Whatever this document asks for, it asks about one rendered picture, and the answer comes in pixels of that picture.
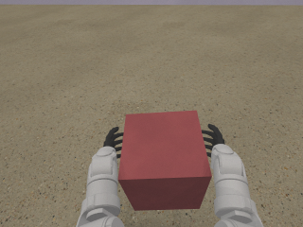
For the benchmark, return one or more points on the robot left hand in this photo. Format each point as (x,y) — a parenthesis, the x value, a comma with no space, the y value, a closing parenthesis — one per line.
(111,142)

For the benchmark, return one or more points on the right robot forearm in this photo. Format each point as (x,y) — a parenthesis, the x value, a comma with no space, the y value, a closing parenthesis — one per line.
(231,187)

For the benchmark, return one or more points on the robot right hand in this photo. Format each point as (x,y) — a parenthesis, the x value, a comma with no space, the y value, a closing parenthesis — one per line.
(216,135)

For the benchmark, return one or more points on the carton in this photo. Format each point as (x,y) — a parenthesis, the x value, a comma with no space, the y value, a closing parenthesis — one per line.
(163,162)

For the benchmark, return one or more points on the left robot forearm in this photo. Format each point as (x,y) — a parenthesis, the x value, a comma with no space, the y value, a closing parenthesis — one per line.
(101,198)

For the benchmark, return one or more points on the left robot upper arm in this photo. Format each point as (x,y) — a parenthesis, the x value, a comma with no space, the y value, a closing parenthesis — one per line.
(109,221)

